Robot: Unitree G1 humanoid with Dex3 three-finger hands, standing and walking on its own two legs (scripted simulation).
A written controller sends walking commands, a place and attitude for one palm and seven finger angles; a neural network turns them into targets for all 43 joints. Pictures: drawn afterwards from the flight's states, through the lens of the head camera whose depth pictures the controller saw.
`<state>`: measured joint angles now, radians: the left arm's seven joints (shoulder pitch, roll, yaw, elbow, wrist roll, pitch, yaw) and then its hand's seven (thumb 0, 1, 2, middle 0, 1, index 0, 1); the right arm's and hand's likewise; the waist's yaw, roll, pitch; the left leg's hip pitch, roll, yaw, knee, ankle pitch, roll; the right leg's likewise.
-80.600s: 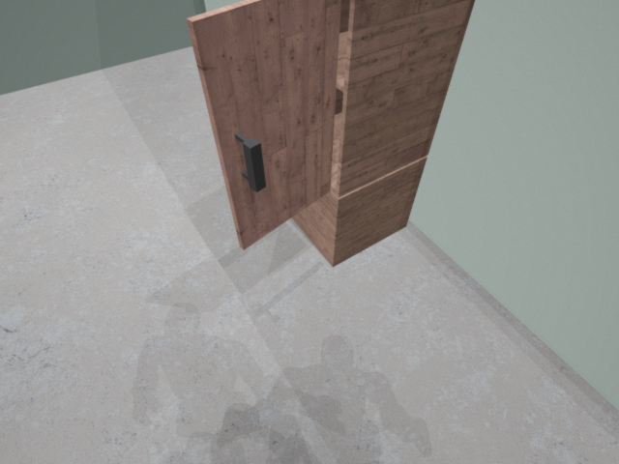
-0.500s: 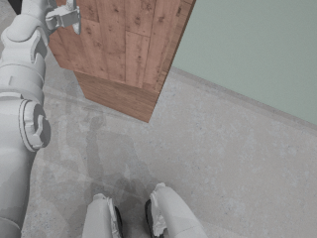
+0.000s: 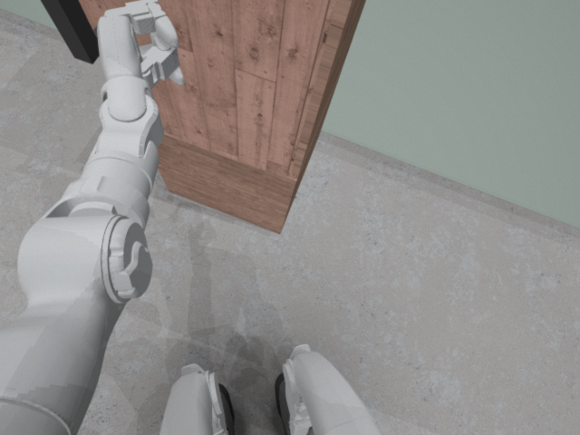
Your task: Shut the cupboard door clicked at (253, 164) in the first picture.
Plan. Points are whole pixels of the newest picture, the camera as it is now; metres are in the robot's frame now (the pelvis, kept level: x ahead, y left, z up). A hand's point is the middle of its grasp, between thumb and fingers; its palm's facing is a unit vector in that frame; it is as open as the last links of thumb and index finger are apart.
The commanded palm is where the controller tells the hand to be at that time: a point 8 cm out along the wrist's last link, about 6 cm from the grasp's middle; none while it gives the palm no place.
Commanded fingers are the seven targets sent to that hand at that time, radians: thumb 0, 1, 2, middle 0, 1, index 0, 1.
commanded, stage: pull the fist back off the door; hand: left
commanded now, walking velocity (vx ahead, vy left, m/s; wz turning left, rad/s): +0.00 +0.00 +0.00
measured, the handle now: (77, 4) +0.68 +0.15 +0.07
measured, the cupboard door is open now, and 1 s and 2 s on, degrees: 1 1 1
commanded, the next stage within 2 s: draw the hand back to the body in 0.50 s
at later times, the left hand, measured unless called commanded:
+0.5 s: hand (162, 97) +0.52 +0.06 +0.07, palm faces +0.05 -1.00 +0.00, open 3.1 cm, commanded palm +0.51 +0.10 +0.08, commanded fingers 0.00 0.90 0.90 -1.30 -1.50 -1.30 -1.50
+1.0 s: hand (83, 152) +0.42 +0.12 +0.14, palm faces +0.08 -1.00 +0.00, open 3.1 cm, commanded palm +0.39 +0.17 +0.15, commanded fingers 0.00 0.90 0.90 -1.30 -1.50 -1.30 -1.50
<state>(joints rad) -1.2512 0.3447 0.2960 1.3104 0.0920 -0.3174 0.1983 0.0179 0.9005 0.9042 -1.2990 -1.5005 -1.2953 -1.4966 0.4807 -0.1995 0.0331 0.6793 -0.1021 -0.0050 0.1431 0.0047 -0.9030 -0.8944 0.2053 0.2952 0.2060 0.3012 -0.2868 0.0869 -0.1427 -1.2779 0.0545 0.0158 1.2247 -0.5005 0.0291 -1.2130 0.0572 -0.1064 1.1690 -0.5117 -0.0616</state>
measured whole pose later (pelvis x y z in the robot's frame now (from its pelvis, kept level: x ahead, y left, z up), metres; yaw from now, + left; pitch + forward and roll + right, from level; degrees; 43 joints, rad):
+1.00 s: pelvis +0.02 +0.00 +0.07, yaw +2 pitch +14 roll -1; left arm -0.43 0.14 0.09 0.68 -0.14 -0.36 0.06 0.02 0.91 0.90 -1.30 -1.50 -1.30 -1.50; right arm 0.39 -0.24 0.00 0.62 0.02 0.05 0.04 0.01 -0.90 -0.89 0.20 0.30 0.20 0.30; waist -0.07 0.05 -0.14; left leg -0.72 0.02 0.04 0.88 -0.42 0.03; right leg -0.67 0.05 -0.07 0.85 -0.44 -0.05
